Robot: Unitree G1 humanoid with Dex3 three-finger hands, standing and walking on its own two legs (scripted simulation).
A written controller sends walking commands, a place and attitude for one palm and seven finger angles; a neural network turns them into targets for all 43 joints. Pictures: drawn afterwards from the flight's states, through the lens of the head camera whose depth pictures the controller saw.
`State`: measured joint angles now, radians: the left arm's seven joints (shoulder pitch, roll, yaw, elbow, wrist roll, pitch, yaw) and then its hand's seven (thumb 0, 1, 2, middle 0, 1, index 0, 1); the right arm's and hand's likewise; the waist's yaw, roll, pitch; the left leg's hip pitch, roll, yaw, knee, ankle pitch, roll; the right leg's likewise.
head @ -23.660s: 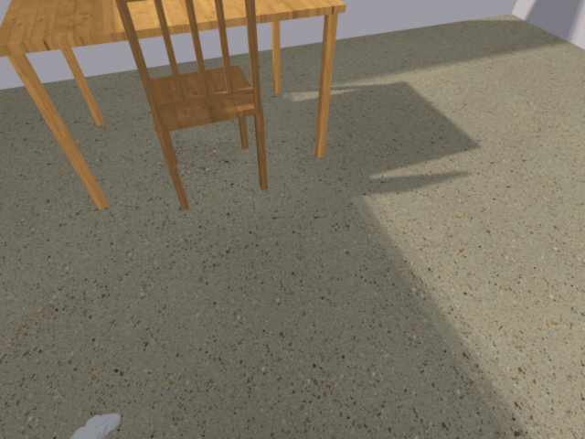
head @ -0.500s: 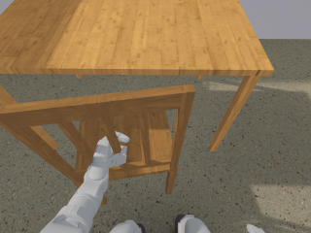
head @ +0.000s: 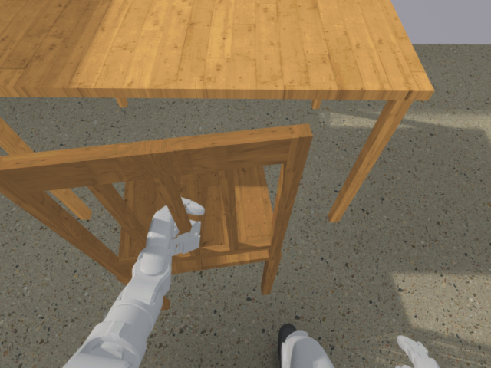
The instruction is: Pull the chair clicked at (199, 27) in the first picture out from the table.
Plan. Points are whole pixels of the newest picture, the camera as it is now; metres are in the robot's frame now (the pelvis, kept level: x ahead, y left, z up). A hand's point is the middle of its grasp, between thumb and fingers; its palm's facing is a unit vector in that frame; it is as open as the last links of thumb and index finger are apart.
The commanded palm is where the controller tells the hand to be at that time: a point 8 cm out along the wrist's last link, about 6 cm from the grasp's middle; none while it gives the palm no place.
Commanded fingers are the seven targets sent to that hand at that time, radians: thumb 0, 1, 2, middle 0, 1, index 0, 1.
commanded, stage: step backward, pulling the chair out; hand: left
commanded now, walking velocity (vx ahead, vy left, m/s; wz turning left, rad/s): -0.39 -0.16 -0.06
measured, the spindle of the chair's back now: (182, 221) +0.37 +0.11 -0.04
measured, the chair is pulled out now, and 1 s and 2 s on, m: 0.21 0.37 0.65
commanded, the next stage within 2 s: stop walking, hand still on the chair in 1.50 s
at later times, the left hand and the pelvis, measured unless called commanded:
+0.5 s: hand (184, 270) +0.28 +0.11 -0.06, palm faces -0.10 -0.98 -0.17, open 5.3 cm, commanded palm +0.27 +0.15 -0.06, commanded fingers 0.00 0.90 0.90 -0.50 -1.45 -0.50 -1.45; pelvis -0.05 +0.02 +0.00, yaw -5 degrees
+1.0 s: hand (172, 337) +0.18 +0.12 -0.06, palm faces -0.11 -0.98 -0.17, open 5.2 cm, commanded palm +0.17 +0.16 -0.05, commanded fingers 0.00 0.90 0.90 -0.50 -1.45 -0.50 -1.45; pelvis -0.15 +0.02 +0.01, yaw -7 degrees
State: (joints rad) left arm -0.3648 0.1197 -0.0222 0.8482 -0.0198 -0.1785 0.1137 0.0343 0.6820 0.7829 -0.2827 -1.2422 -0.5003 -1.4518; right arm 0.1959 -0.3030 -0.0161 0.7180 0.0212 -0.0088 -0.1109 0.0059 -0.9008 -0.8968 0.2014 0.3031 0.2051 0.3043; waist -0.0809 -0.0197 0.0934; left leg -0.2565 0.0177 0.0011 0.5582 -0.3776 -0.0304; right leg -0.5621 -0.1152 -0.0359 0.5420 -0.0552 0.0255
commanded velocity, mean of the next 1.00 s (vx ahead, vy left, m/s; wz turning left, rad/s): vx -0.38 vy -0.08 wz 0.02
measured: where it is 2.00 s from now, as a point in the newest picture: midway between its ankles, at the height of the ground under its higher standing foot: outside the picture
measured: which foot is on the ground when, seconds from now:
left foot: down 0.00-1.00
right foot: down 0.00-0.38, up 0.40-0.50, down 0.52-0.86, up 0.88-1.00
